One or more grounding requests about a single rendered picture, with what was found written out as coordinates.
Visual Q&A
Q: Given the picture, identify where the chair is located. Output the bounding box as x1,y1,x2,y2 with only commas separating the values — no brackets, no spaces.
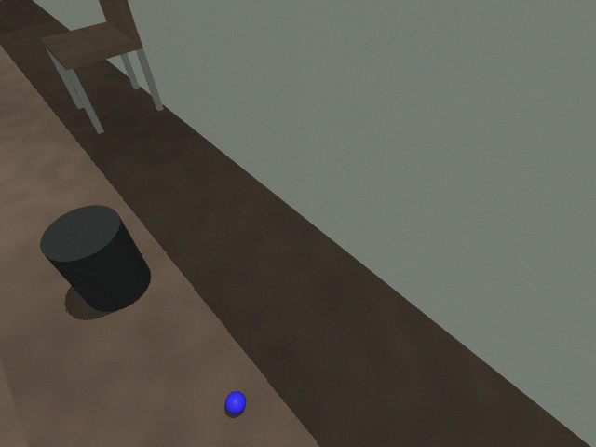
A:
41,0,164,134

